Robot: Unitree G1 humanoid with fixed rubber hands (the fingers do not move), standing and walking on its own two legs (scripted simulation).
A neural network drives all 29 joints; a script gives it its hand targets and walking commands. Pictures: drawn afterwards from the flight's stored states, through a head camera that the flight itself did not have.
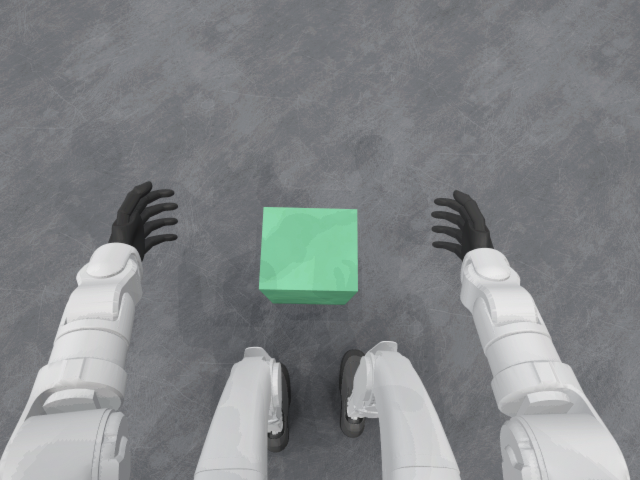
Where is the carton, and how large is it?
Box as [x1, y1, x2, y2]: [259, 207, 357, 304]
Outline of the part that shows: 264,207 259,289 272,302 276,303 344,304 357,291 356,209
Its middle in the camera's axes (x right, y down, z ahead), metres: -0.02 +0.06 +0.92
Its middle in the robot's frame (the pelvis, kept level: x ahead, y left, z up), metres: +0.45 +0.02 -0.51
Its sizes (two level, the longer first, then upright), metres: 0.193 0.169 0.297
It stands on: the floor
